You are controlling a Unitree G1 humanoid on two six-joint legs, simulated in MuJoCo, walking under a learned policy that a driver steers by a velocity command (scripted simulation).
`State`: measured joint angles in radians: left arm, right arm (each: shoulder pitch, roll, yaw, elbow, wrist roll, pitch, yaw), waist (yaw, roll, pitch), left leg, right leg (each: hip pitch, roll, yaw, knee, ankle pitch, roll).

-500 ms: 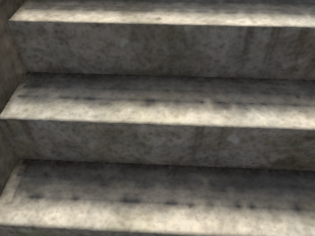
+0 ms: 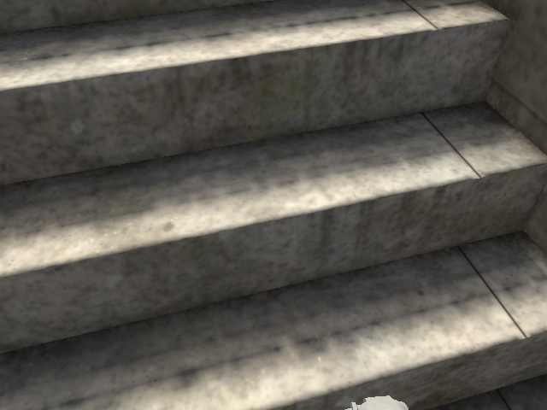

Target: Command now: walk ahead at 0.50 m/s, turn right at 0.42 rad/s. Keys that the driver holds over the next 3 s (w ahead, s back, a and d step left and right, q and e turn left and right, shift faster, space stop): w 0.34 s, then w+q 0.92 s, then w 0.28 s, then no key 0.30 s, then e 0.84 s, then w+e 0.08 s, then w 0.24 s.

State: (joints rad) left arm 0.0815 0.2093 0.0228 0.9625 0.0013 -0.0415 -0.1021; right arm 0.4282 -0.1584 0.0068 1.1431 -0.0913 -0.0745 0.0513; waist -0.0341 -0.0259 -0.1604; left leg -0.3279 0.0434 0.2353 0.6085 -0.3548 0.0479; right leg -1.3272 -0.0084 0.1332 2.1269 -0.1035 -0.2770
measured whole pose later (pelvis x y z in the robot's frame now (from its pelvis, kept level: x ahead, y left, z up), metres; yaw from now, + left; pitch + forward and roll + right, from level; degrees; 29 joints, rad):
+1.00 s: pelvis +0.47 -0.01 +0.33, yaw +12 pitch +7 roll +2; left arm 0.22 0.26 -0.01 1.09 0.06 -0.04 -0.12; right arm 0.34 -0.17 -0.03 1.08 -0.05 -0.03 0.04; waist -0.06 -0.06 -0.19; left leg -0.66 -0.14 0.03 1.05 -0.51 0.09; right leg -0.79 0.02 0.18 1.80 0.10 -0.24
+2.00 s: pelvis +0.87 +0.16 +0.70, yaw +27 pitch +6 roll +3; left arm 0.35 0.18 0.05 1.09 0.00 -0.10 -0.10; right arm 0.02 -0.14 0.00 0.94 -0.04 -0.04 0.04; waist -0.01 -0.04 -0.11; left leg -0.82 0.06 0.19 1.12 -0.40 0.07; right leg -0.71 -0.01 0.17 1.72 -0.10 -0.09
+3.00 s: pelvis +1.00 +0.20 +0.79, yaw -4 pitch +8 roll +1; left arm 0.09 0.21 0.05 0.81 0.06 0.00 -0.02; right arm 0.56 -0.14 0.03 0.94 -0.06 -0.09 0.08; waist -0.12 -0.02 -0.16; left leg -0.25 -0.01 0.04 0.47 -0.36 0.09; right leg -1.08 0.06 0.10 1.92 -0.24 -0.16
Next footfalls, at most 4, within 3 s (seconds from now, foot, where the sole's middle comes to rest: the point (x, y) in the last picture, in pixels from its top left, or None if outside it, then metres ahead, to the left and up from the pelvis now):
0.26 right None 0.31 -0.14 -0.57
0.76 left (244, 370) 0.50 0.07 -0.37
1.30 right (302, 171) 0.82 -0.05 -0.18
1.84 left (101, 55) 0.95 0.33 0.02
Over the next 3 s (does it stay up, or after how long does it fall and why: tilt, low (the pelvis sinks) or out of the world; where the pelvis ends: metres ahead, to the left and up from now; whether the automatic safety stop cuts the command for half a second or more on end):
stays up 1.00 0.20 0.79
